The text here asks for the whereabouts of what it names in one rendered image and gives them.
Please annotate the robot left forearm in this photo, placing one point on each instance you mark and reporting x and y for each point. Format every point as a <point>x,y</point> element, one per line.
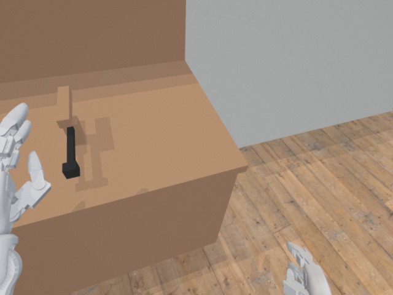
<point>10,264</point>

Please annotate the counter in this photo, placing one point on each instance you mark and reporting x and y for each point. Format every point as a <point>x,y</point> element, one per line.
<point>157,164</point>

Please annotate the tap lever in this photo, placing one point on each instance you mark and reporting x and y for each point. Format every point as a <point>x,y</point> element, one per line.
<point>71,169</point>

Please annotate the robot left hand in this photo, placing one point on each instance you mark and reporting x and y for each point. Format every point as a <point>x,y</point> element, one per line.
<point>14,130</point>

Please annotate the robot right hand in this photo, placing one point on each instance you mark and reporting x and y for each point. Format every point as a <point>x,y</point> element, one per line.
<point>311,280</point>

